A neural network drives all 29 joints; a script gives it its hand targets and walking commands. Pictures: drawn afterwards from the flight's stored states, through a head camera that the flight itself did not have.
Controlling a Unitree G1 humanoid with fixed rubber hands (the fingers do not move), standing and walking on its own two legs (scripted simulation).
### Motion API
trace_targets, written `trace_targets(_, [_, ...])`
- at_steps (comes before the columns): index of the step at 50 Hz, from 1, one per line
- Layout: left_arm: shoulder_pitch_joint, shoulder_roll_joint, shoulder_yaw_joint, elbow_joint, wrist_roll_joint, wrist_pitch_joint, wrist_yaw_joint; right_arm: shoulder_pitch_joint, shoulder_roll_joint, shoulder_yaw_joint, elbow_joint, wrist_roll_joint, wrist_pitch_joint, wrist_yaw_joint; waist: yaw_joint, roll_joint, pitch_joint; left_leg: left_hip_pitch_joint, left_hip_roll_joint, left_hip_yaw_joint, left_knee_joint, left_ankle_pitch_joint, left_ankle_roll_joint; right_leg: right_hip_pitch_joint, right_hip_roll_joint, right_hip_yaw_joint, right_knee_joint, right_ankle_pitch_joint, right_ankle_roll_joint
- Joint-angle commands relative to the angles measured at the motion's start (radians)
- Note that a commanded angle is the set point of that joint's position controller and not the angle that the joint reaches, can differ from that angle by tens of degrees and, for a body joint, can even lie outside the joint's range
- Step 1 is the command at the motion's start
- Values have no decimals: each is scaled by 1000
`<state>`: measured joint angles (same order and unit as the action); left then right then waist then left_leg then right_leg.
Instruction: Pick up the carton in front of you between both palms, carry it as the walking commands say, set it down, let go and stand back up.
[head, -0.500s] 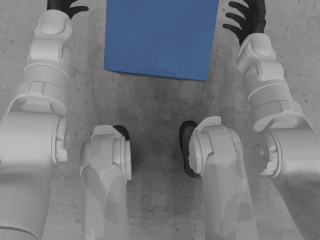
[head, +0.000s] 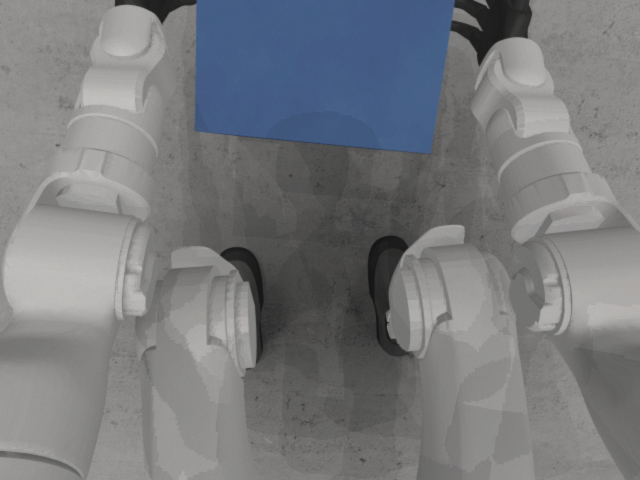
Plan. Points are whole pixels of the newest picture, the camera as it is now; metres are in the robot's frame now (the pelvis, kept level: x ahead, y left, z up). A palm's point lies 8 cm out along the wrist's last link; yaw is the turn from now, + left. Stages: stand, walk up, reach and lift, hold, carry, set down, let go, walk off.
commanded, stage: reach and lift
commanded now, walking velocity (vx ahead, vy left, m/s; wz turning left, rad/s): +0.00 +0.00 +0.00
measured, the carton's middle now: (317, 52) +0.51 -0.01 -0.25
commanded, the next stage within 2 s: none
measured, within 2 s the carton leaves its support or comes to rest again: leaves its support in 0.46 s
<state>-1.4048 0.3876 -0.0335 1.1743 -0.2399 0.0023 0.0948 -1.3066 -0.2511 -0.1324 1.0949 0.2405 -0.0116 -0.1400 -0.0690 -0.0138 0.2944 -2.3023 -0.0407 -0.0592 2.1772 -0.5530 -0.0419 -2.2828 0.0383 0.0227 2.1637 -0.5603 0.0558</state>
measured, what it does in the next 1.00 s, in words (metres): rises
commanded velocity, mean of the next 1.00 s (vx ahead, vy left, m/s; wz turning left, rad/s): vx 0.00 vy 0.00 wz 0.00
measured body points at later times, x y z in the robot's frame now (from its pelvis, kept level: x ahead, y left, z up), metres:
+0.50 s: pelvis +0.00 +0.01 +0.00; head +0.36 +0.01 +0.27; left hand +0.55 +0.13 -0.18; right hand +0.52 -0.17 -0.17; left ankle +0.11 +0.13 -0.34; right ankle +0.12 -0.13 -0.34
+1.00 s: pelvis +0.00 +0.00 +0.10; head +0.26 +0.02 +0.47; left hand +0.51 +0.14 +0.02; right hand +0.50 -0.16 +0.03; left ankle +0.11 +0.13 -0.34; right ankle +0.12 -0.13 -0.34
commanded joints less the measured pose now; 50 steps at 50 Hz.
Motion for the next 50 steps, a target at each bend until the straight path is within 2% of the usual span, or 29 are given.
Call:
trace_targets(1, [-262, 67, 34, -97, 10, -19, -1, -211, -78, -11, -121, -16, -25, -11, -21, 63, -1160, 564, 3, 84, -160, 234, 7, 598, -6, -87, -181, 326, 13])
trace_targets(2, [-261, 32, -12, -84, -1, -22, -2, -222, -81, -6, -94, -11, -28, -5, -19, 103, -1134, 585, 0, 84, -179, 220, 1, 576, -4, -87, -186, 309, 10])
trace_targets(5, [-290, 37, 1, -53, 4, -26, 4, -238, -49, 9, -94, -19, -29, -5, -20, 79, -1135, 588, -7, 83, -173, 224, 8, 560, 2, -83, -186, 292, 9])
trace_targets(9, [-371, -208, -39, -60, 28, -29, -20, -358, 186, 65, -106, -15, -16, 22, 5, 113, -1124, 567, -26, 83, -179, 228, 16, 569, 28, -76, -182, 302, 10])
trace_targets(10, [-445, -415, -95, -59, 12, -24, -57, -416, 396, 116, -111, -26, -15, 53, -45, 69, -1140, 567, -43, 70, -184, 214, 27, 595, 52, -93, -183, 297, 7])
trace_targets(11, [-536, -539, -135, -67, 16, -16, -92, -499, 547, 148, -134, -30, -6, 84, -20, 72, -1135, 566, -53, 68, -166, 221, 32, 592, 59, -84, -165, 309, 10])
trace_targets(13, [-606, -746, -133, -121, 42, -1, -143, -562, 696, 130, -123, -92, 21, 139, -53, 84, -1097, 519, -68, 71, -167, 221, 24, 522, 70, -101, -153, 286, -4])
trace_targets(17, [-566, -923, -72, -103, 83, 37, -200, -616, 855, 136, -179, -122, 67, 217, -19, 79, -1113, 526, -93, 107, -153, 237, 38, 527, 93, -114, -139, 291, -7])
trace_targets(19, [-550, -997, -93, -183, 68, 45, -209, -610, 897, 152, -235, -117, 79, 244, -33, 98, -1174, 566, -94, 101, -148, 308, 31, 541, 95, -120, -129, 359, -16])
trace_targets(20, [-546, -1034, -95, -199, 74, 48, -211, -578, 966, 177, -207, -117, 92, 253, -3, 72, -1223, 584, -114, 120, -152, 326, 34, 570, 102, -119, -134, 375, -11])
trace_targets(21, [-592, -1064, -133, -273, 52, 49, -215, -573, 994, 161, -257, -107, 102, 263, -42, 86, -1271, 585, -106, 112, -148, 353, 27, 587, 101, -130, -119, 420, -16])
trace_targets(24, [-592, -1193, -190, -385, 1, 78, -210, -625, 1058, 248, -481, -56, 122, 266, -38, 101, -1565, 713, -116, 121, -155, 456, 17, 740, 100, -138, -120, 538, -11])
trace_targets(27, [-530, -1216, -210, -411, 33, 122, -196, -592, 1119, 289, -514, -62, 176, 266, -35, 61, -1630, 772, -125, 124, -188, 441, 20, 747, 102, -144, -158, 498, 3])
trace_targets(29, [-558, -1227, -238, -526, 43, 138, -187, -546, 1166, 324, -517, -64, 206, 273, -11, 68, -1697, 827, -133, 149, -195, 403, 18, 731, 115, -152, -181, 430, 7])
trace_targets(32, [-433, -1280, -187, -456, 107, 186, -190, -518, 1177, 310, -501, -119, 244, 280, -6, 48, -1568, 752, -142, 153, -266, 291, 25, 682, 121, -160, -248, 321, 6])
trace_targets(33, [-458, -1293, -181, -478, 119, 196, -195, -504, 1185, 293, -499, -114, 254, 284, 20, 102, -1550, 755, -139, 163, -287, 212, 24, 672, 120, -145, -261, 264, -5])
trace_targets(34, [-432, -1295, -158, -479, 143, 201, -196, -482, 1225, 296, -482, -134, 269, 289, 41, 72, -1528, 767, -136, 166, -298, 210, 24, 646, 120, -137, -286, 227, -3])
trace_targets(37, [-371, -1353, -83, -408, 205, 240, -222, -377, 1239, 193, -320, -222, 312, 303, 0, 81, -1373, 662, -137, 173, -372, 78, 16, 607, 133, -138, -376, 108, -17])
trace_targets(38, [-388, -1326, -66, -421, 230, 247, -230, -352, 1252, 169, -318, -231, 319, 305, 29, 87, -1358, 650, -131, 175, -394, 56, 21, 602, 131, -127, -397, 92, -19])
trace_targets(40, [-396, -1361, -46, -417, 238, 257, -240, -344, 1261, 133, -325, -280, 325, 309, -14, 72, -1347, 669, -132, 152, -431, 39, 24, 616, 128, -138, -427, 86, -23])
trace_targets(41, [-377, -1355, -30, -382, 247, 264, -243, -384, 1244, 113, -311, -283, 330, 310, -3, 94, -1329, 656, -134, 156, -456, 32, 16, 632, 128, -130, -440, 88, -25])
trace_targets(42, [-361, -1370, -8, -369, 266, 265, -244, -332, 1252, 91, -289, -314, 330, 314, -37, 72, -1322, 693, -133, 144, -475, 22, 22, 626, 130, -146, -454, 78, -24])
trace_targets(43, [-371, -1377, -15, -381, 266, 269, -246, -379, 1233, 88, -307, -314, 324, 318, -13, 118, -1313, 681, -135, 146, -486, 42, 14, 625, 125, -128, -467, 80, -36])
trace_targets(44, [-339, -1371, 2, -359, 275, 264, -249, -365, 1240, 103, -298, -321, 328, 322, -35, 85, -1324, 697, -134, 146, -500, 63, 14, 647, 134, -132, -478, 113, -31])
trace_targets(45, [-344, -1397, -2, -373, 271, 264, -249, -389, 1241, 126, -370, -309, 315, 323, -7, 109, -1369, 736, -138, 142, -497, 114, 12, 681, 131, -116, -487, 146, -31])
trace_targets(47, [-294, -1391, -12, -369, 285, 268, -244, -337, 1264, 124, -364, -320, 319, 326, -14, 108, -1393, 772, -144, 132, -527, 141, 8, 699, 133, -121, -501, 178, -29])
trace_targets(48, [-294, -1413, -4, -380, 285, 266, -246, -270, 1290, 92, -303, -325, 331, 329, -51, 97, -1391, 807, -146, 133, -556, 128, 11, 723, 138, -127, -539, 183, -25])
trace_targets(49, [-254, -1396, 8, -350, 309, 271, -244, -259, 1272, 109, -291, -321, 328, 333, 0, 120, -1355, 787, -144, 136, -572, 119, 5, 703, 135, -111, -540, 161, -32])
trace_targets(50, [-251, -1392, 6, -372, 313, 271, -244, -267, 1296, 118, -323, -312, 333, 341, -1, 98, -1366, 832, -141, 127, -589, 127, 14, 713, 138, -116, -556, 163, -26])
